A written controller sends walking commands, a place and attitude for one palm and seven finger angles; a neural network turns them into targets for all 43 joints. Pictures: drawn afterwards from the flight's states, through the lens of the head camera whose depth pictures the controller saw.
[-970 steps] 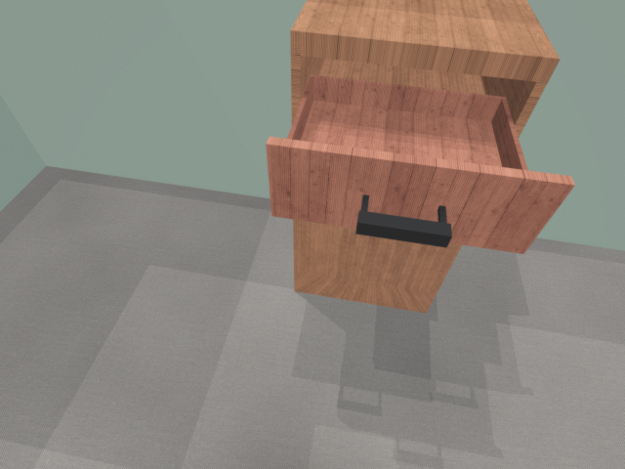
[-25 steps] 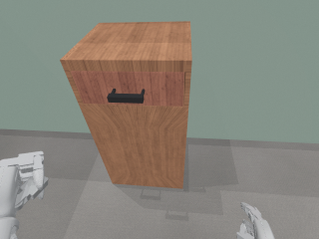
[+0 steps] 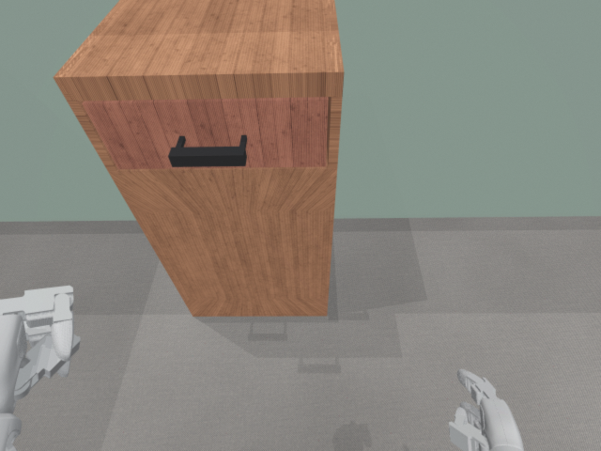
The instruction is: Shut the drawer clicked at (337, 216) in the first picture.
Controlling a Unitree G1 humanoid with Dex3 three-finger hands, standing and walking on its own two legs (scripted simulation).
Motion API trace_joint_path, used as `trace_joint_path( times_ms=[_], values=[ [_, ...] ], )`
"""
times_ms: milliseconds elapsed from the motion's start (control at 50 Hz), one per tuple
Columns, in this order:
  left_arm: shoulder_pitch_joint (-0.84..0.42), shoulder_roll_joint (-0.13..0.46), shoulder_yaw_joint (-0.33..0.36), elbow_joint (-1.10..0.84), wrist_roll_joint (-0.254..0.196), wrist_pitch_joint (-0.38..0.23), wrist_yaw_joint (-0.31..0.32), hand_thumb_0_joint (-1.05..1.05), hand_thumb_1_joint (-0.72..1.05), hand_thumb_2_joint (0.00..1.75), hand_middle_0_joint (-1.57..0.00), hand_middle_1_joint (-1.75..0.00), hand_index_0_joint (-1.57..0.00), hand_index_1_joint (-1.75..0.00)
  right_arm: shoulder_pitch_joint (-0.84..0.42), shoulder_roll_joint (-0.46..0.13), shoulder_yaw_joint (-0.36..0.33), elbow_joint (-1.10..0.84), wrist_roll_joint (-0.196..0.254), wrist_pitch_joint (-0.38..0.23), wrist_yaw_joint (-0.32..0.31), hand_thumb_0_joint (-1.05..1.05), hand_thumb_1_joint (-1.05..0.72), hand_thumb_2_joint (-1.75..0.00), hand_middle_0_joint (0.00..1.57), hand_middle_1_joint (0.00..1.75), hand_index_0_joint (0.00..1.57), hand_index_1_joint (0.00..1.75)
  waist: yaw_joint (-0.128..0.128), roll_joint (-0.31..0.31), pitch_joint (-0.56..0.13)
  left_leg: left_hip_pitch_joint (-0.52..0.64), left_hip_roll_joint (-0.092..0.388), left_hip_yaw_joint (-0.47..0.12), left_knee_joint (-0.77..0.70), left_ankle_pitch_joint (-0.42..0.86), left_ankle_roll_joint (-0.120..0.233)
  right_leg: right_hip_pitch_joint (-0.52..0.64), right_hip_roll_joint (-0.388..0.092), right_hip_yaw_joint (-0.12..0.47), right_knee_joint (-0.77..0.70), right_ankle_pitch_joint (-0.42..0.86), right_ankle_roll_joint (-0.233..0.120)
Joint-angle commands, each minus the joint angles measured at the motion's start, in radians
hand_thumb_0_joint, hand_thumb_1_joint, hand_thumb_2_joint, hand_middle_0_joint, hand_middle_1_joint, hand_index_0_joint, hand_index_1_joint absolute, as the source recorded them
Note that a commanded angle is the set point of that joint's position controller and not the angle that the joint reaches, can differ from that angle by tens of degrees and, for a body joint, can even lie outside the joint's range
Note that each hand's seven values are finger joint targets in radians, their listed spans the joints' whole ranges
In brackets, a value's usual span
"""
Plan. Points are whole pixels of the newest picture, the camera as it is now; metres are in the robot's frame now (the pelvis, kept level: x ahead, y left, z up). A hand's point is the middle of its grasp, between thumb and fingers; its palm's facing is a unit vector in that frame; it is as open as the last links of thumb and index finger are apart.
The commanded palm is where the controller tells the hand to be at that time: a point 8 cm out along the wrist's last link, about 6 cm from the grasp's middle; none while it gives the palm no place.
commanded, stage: step back with the hand held close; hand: left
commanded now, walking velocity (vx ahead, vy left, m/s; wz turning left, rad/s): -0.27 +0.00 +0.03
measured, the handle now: (210, 148) +0.62 +0.21 +0.03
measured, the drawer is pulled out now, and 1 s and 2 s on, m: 0.00 0.00 0.00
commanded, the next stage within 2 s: stop stepping back and stand still in 0.88 s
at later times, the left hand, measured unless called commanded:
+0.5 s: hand out of the picture +0.11 +0.25 +0.15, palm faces +0.37 -0.82 -0.43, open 3.2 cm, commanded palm +0.05 +0.29 +0.17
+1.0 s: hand out of the picture +0.01 +0.20 +0.17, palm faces +0.18 -0.81 -0.56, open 3.2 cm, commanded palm -0.05 +0.26 +0.17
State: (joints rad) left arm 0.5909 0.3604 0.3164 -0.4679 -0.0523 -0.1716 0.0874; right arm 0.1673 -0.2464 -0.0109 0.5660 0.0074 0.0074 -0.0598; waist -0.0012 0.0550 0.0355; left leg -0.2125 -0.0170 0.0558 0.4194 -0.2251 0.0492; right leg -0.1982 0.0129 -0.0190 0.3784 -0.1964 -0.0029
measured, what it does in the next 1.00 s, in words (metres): walks backwards: right foot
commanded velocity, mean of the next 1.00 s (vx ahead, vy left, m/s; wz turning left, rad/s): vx -0.30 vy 0.00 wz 0.02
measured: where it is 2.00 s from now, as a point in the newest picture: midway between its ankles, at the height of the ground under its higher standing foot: outside the picture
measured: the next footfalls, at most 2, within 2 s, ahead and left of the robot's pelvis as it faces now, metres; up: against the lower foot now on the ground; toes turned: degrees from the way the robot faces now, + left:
right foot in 0.80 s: -0.22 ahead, -0.08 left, +0.00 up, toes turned -3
left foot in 1.12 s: -0.07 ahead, +0.09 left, +0.00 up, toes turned -1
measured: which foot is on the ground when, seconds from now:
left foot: down 0.00-1.00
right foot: down 0.00-0.54, up 0.56-0.78, down 0.80-1.00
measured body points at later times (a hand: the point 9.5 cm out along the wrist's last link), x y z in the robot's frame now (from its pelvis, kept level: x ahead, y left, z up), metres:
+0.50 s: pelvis -0.08 +0.01 -0.02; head -0.06 +0.02 +0.43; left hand +0.08 +0.29 +0.17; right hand +0.10 -0.23 -0.09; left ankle -0.01 +0.08 -0.74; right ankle +0.00 -0.12 -0.74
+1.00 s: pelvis -0.19 -0.02 -0.02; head -0.15 +0.01 +0.43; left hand -0.01 +0.24 +0.20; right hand +0.00 -0.24 -0.09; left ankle +0.00 +0.08 -0.74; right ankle -0.27 -0.13 -0.74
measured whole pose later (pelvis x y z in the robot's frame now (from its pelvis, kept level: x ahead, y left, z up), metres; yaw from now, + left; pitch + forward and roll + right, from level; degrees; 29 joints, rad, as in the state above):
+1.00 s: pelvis -0.19 -0.02 -0.02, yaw -1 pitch +1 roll -4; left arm 0.67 0.53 0.44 -0.70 -0.07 -0.32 0.07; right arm 0.13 -0.19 0.02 0.57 0.02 -0.08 -0.05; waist -0.01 0.02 0.07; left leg -0.53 0.08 0.02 0.44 0.04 0.03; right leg -0.13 0.11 0.01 0.50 -0.39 -0.02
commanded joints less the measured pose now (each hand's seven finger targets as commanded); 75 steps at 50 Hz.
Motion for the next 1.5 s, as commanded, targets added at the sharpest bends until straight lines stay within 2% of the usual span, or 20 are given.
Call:
trace_joint_path(
  times_ms=[0,120,260,400,460,520,540,600,700,780,880,960,1040,1120,1160,1220,1280,1360,1400,1480],
  values=[
    [0.072,0.218,0.194,-0.301,-0.010,-0.067,0.039,0.00,0.90,0.90,-1.40,-1.60,-1.40,-1.60,-0.094,-0.095,-0.045,-0.197,0.004,-0.037,-0.011,0.00,-0.90,-0.90,0.20,0.30,0.20,0.30,0.027,-0.011,-0.295,0.053,0.091,-0.100,-0.006,0.510,-0.001,0.150,-0.060,0.040,0.087,0.471,0.010],
    [0.088,0.202,0.190,-0.309,-0.004,-0.065,0.042,0.00,0.90,0.90,-1.40,-1.60,-1.40,-1.60,-0.076,-0.103,-0.054,-0.198,0.001,-0.045,-0.019,0.00,-0.90,-0.90,0.20,0.30,0.20,0.30,0.020,0.053,-0.228,-0.038,0.139,-0.131,-0.046,0.454,0.012,0.097,-0.030,0.038,0.168,0.287,0.019],
    [0.023,0.161,0.171,-0.232,0.022,-0.082,0.043,0.00,0.90,0.90,-1.40,-1.60,-1.40,-1.60,-0.073,-0.117,-0.053,-0.194,0.004,-0.073,-0.022,0.00,-0.90,-0.90,0.20,0.30,0.20,0.30,0.005,-0.009,-0.066,-0.429,0.162,-0.185,-0.141,-0.219,0.065,0.181,-0.030,0.100,0.219,0.127,0.012],
    [-0.038,0.183,0.151,-0.314,0.019,-0.115,0.064,0.00,0.90,0.90,-1.40,-1.60,-1.40,-1.60,-0.034,-0.090,-0.049,-0.167,-0.008,-0.089,-0.014,0.00,-0.90,-0.90,0.20,0.30,0.20,0.30,-0.019,-0.170,-0.078,-0.108,0.029,-0.109,0.184,-0.185,-0.002,-0.245,-0.194,0.259,-0.123,-0.268,-0.075],
    [-0.024,0.191,0.156,-0.351,0.022,-0.134,0.081,0.00,0.90,0.90,-1.40,-1.60,-1.40,-1.60,-0.036,-0.102,-0.044,-0.162,-0.012,-0.102,-0.021,0.00,-0.90,-0.90,0.20,0.30,0.20,0.30,-0.023,-0.049,-0.099,-0.089,0.062,-0.160,0.072,-0.182,0.010,-0.243,-0.133,0.166,-0.043,-0.221,-0.043],
    [-0.004,0.199,0.206,-0.363,0.051,-0.154,0.085,0.00,0.90,0.90,-1.40,-1.60,-1.40,-1.60,-0.068,-0.122,-0.045,-0.175,-0.015,-0.129,-0.035,0.00,-0.90,-0.90,0.20,0.30,0.20,0.30,0.001,0.241,-0.123,-0.485,0.283,-0.411,-0.310,-0.510,0.095,0.132,0.053,0.038,0.425,-0.079,0.029],
    [-0.014,0.204,0.212,-0.364,0.064,-0.157,0.082,0.00,0.90,0.90,-1.40,-1.60,-1.40,-1.60,-0.063,-0.111,-0.048,-0.172,-0.017,-0.137,-0.033,0.00,-0.90,-0.90,0.20,0.30,0.20,0.30,0.003,0.247,-0.129,-0.566,0.321,-0.424,-0.348,-0.565,0.117,0.188,0.064,0.050,0.557,-0.108,0.032],
    [0.003,0.193,0.216,-0.324,0.052,-0.160,0.077,0.00,0.90,0.90,-1.40,-1.60,-1.40,-1.60,-0.054,-0.096,-0.057,-0.165,-0.016,-0.152,-0.025,0.00,-0.90,-0.90,0.20,0.30,0.20,0.30,0.007,0.098,-0.092,-0.485,0.302,-0.362,-0.254,-0.376,0.129,0.108,0.058,0.072,0.513,-0.186,0.023],
    [0.060,0.156,0.155,-0.307,0.008,-0.170,0.055,0.00,0.90,0.90,-1.40,-1.60,-1.40,-1.60,-0.034,-0.091,-0.050,-0.099,-0.025,-0.182,-0.003,0.00,-0.90,-0.90,0.20,0.30,0.20,0.30,0.001,0.098,-0.110,-0.121,0.228,-0.284,-0.216,-0.109,0.055,-0.052,0.048,0.012,0.105,-0.249,0.000],
    [0.004,0.227,0.184,-0.378,0.007,-0.209,0.039,0.00,0.90,0.90,-1.40,-1.60,-1.40,-1.60,-0.025,-0.088,-0.046,-0.052,-0.034,-0.171,0.006,0.00,-0.90,-0.90,0.20,0.30,0.20,0.30,0.015,0.049,-0.315,0.244,0.158,-0.120,0.024,0.592,0.004,-0.099,-0.010,0.052,-0.040,0.211,0.020],
    [0.106,0.319,0.310,-0.444,-0.033,-0.205,0.037,0.00,0.90,0.90,-1.40,-1.60,-1.40,-1.60,-0.061,-0.076,-0.045,-0.141,0.004,-0.156,0.009,0.00,-0.90,-0.90,0.20,0.30,0.20,0.30,0.030,-0.073,-0.493,0.370,0.139,-0.061,0.113,0.684,0.016,-0.087,-0.014,0.027,0.055,0.404,0.106],
    [0.174,0.302,0.326,-0.338,-0.054,-0.190,0.026,0.00,0.90,0.90,-1.40,-1.60,-1.40,-1.60,-0.129,-0.068,-0.028,-0.176,0.025,-0.128,-0.005,0.00,-0.90,-0.90,0.20,0.30,0.20,0.30,0.007,-0.121,-0.211,0.143,0.049,-0.023,0.203,0.088,-0.034,-0.276,-0.162,0.109,-0.095,0.166,0.035],
    [0.058,0.227,0.219,-0.209,-0.041,-0.122,0.047,0.00,0.90,0.90,-1.40,-1.60,-1.40,-1.60,-0.085,-0.068,-0.041,-0.104,0.001,-0.109,-0.025,0.00,-0.90,-0.90,0.20,0.30,0.20,0.30,-0.028,-0.099,0.055,0.073,0.051,-0.107,0.419,-0.025,-0.066,-0.546,-0.250,0.221,-0.230,-0.442,-0.120],
    [-0.164,0.155,0.092,-0.083,0.009,-0.095,0.054,0.00,0.90,0.90,-1.40,-1.60,-1.40,-1.60,-0.059,-0.101,-0.021,-0.091,0.000,-0.146,-0.054,0.00,-0.90,-0.90,0.20,0.30,0.20,0.30,-0.033,-0.088,0.241,-0.036,0.087,-0.149,0.064,-0.051,-0.021,-0.406,-0.103,0.110,-0.127,-0.333,-0.037],
    [-0.188,0.158,0.083,-0.114,0.023,-0.113,0.058,0.00,0.90,0.90,-1.40,-1.60,-1.40,-1.60,-0.050,-0.105,-0.013,-0.089,-0.002,-0.172,-0.055,0.00,-0.90,-0.90,0.20,0.30,0.20,0.30,-0.018,0.007,0.161,-0.046,0.130,-0.250,-0.079,-0.015,0.014,-0.258,-0.030,0.054,-0.023,-0.127,-0.012],
    [-0.243,0.176,0.090,-0.361,0.034,-0.153,0.064,0.00,0.90,0.90,-1.40,-1.60,-1.40,-1.60,-0.053,-0.108,-0.016,-0.109,-0.014,-0.212,-0.047,0.00,-0.90,-0.90,0.20,0.30,0.20,0.30,-0.002,0.186,-0.054,-0.045,0.230,-0.481,-0.361,-0.436,-0.013,-0.071,0.048,0.061,0.255,-0.240,-0.001],
    [-0.046,0.231,0.160,-0.500,0.026,-0.140,0.074,0.00,0.90,0.90,-1.40,-1.60,-1.40,-1.60,-0.026,-0.085,-0.020,-0.129,-0.025,-0.241,-0.020,0.00,-0.90,-0.90,0.20,0.30,0.20,0.30,0.025,0.157,-0.246,0.074,0.229,-0.396,-0.354,-0.350,-0.032,-0.022,0.046,0.051,0.279,-0.269,-0.011],
    [0.204,0.209,0.196,-0.441,0.004,-0.099,0.069,0.00,0.90,0.90,-1.40,-1.60,-1.40,-1.60,-0.030,-0.059,-0.012,-0.142,-0.031,-0.218,0.000,0.00,-0.90,-0.90,0.20,0.30,0.20,0.30,0.012,0.192,-0.255,0.009,0.140,-0.179,-0.251,-0.198,-0.077,0.106,0.057,-0.052,0.040,-0.205,-0.023],
    [0.226,0.190,0.193,-0.361,-0.014,-0.077,0.064,0.00,0.90,0.90,-1.40,-1.60,-1.40,-1.60,-0.032,-0.058,-0.013,-0.138,-0.031,-0.176,-0.006,0.00,-0.90,-0.90,0.20,0.30,0.20,0.30,-0.003,0.126,-0.195,-0.067,0.088,-0.111,-0.148,-0.188,-0.099,0.110,0.023,-0.039,-0.057,-0.224,-0.050],
    [0.015,0.198,0.197,-0.283,-0.034,-0.040,0.076,0.00,0.90,0.90,-1.40,-1.60,-1.40,-1.60,-0.052,-0.067,-0.033,-0.097,-0.014,-0.119,-0.028,0.00,-0.90,-0.90,0.20,0.30,0.20,0.30,-0.006,-0.274,-0.012,-0.138,0.037,-0.105,0.535,-0.135,-0.064,-0.316,-0.329,0.353,-0.271,-0.599,-0.234]
  ],
)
